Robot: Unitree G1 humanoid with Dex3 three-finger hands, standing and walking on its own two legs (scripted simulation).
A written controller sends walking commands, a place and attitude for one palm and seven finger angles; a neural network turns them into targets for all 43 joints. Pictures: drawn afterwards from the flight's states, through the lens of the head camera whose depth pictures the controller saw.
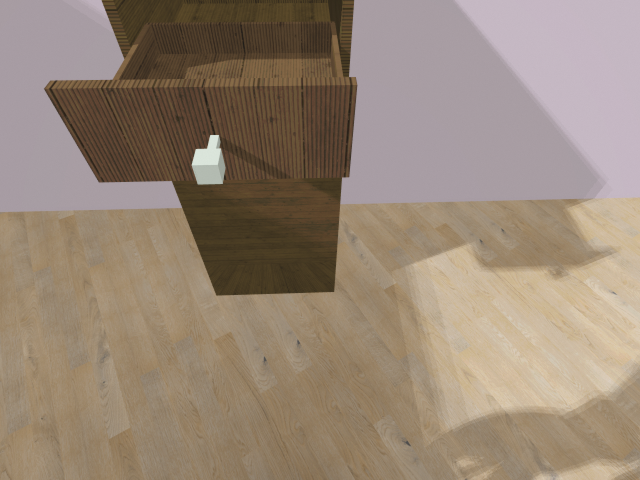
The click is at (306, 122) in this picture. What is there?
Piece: drawer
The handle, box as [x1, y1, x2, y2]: [192, 135, 225, 184]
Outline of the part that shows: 218,135 210,135 208,146 206,149 195,150 192,167 198,184 222,183 225,167 221,150 218,148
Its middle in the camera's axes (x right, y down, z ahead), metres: -0.15 -0.11 +0.52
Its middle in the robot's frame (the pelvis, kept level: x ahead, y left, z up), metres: +0.48 +0.17 +0.14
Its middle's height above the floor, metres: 0.92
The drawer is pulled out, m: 0.30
